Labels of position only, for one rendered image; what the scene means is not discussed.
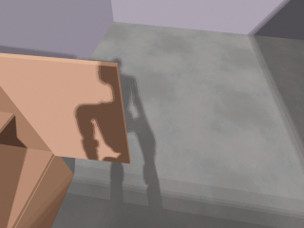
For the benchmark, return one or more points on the cupboard door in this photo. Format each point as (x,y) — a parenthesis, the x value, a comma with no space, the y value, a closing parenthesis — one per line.
(75,106)

